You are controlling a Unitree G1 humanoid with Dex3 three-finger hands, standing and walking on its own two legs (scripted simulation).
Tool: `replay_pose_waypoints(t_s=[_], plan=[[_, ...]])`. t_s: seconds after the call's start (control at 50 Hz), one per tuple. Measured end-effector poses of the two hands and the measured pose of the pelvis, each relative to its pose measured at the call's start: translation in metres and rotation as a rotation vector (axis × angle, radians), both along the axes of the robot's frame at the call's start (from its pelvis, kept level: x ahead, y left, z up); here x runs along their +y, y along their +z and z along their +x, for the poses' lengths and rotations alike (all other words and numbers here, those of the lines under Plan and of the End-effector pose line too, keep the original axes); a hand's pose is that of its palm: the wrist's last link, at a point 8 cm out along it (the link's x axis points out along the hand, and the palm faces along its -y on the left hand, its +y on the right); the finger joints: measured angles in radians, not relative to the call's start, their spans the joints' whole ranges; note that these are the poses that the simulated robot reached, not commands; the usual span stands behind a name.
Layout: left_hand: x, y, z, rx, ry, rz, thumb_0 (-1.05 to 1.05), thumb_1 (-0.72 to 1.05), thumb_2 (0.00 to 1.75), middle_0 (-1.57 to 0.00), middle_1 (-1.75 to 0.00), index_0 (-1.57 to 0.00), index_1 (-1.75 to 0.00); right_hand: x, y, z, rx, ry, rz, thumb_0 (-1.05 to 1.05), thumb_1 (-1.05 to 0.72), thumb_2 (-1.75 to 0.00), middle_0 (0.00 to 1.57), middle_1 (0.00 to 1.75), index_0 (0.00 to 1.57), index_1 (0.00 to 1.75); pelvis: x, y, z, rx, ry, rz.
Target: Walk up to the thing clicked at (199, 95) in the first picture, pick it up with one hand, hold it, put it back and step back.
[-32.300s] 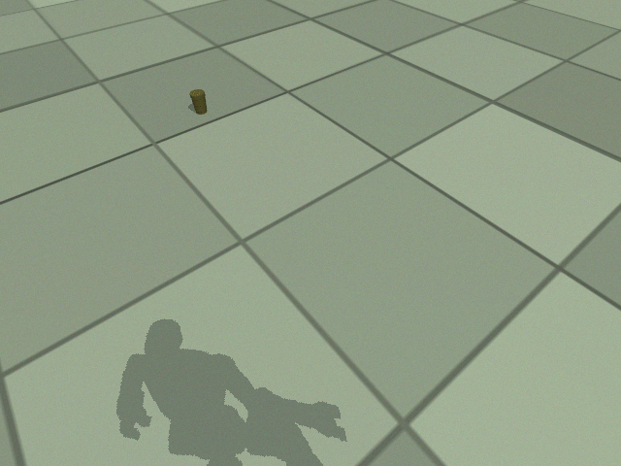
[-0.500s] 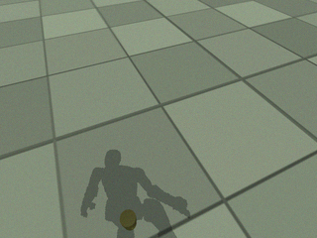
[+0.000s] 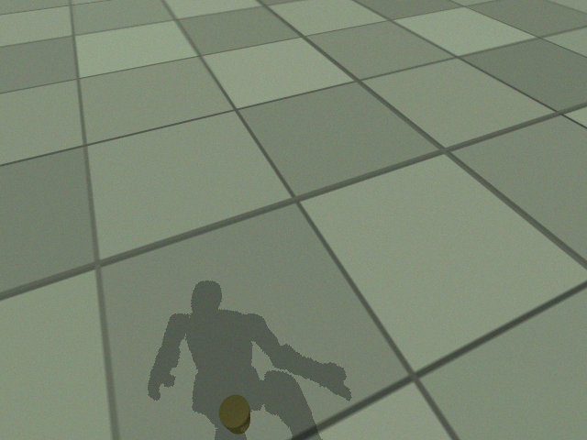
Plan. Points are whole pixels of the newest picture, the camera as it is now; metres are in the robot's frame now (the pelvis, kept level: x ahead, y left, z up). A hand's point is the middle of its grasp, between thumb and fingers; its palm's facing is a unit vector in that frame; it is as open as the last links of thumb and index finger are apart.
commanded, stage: stand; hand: left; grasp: from the side
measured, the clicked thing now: (236, 416) +0.34 +0.20 -0.72
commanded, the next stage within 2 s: step back in 0.32 s
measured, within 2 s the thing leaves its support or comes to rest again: neither
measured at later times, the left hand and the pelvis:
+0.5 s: hand out of the picture +0.07 +0.27 -0.17, palm faces +0.01 -0.93 -0.37, open 7.4 cm; pelvis -0.02 +0.00 -0.01, yaw +1 degrees
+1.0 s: hand out of the picture +0.03 +0.30 -0.18, palm faces -0.10 -0.92 -0.37, open 7.4 cm; pelvis -0.08 +0.05 -0.02, yaw -3 degrees
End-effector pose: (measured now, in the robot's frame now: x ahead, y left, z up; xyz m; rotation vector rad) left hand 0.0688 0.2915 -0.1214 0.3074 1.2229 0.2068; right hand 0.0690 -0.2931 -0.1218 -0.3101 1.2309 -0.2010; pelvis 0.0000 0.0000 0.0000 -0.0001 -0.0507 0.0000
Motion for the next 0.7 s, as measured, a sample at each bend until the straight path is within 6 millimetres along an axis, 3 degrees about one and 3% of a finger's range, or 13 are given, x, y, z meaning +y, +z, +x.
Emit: replay_pose_waypoints(t_s=[0.34, 0.5, 0.58, 0.7], plan=[[0.001, -0.002, -0.011, 0.037, 0.017, 0.0, 0.01, 0.9, 0.89, -0.2, -0.3, -0.21, -0.3, -0.002, -0.003, -0.006, 0.038, -0.004, 0.007, 0.01, -0.91, -0.9, 0.2, 0.3, 0.2, 0.3, -0.002, 0.0, 0.002, 0.012, 0.003, 0.0], [0.018, -0.008, -0.009, 0.008, 0.024, 0.032, 0.01, 0.9, 0.89, -0.2, -0.3, -0.21, -0.3, -0.012, -0.008, -0.005, 0.031, -0.005, -0.026, 0.01, -0.91, -0.9, 0.2, 0.3, 0.2, 0.3, 0.004, -0.012, -0.021, 0.024, 0.013, -0.02], [0.035, -0.014, -0.003, -0.014, -0.001, 0.038, 0.01, 0.9, 0.89, -0.2, -0.3, -0.21, -0.3, -0.009, -0.006, -0.017, 0.04, -0.01, -0.059, 0.0, -0.91, -0.9, 0.2, 0.3, 0.2, 0.3, 0.019, -0.019, -0.029, 0.031, 0.011, -0.012], [0.059, -0.027, 0.018, -0.078, -0.021, 0.027, 0.01, 0.9, 0.89, -0.2, -0.3, -0.21, -0.3, 0.013, -0.001, -0.051, 0.083, -0.01, -0.102, 0.0, -0.91, -0.9, 0.2, 0.3, 0.2, 0.3, 0.041, -0.025, -0.043, 0.039, 0.015, -0.021]])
